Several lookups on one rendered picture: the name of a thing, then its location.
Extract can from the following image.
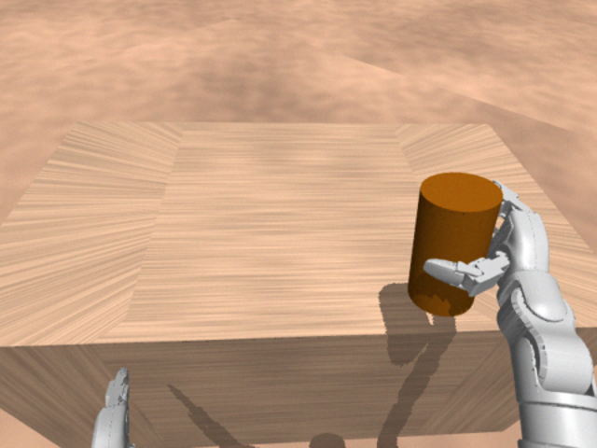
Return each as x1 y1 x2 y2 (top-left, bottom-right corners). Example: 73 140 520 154
408 173 503 316

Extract right robot arm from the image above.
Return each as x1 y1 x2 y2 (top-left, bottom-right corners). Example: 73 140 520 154
496 270 597 448

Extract right robot hand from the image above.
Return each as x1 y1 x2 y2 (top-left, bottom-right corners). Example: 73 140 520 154
423 180 549 297

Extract left robot hand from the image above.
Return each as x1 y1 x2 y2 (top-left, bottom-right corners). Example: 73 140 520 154
91 368 135 448

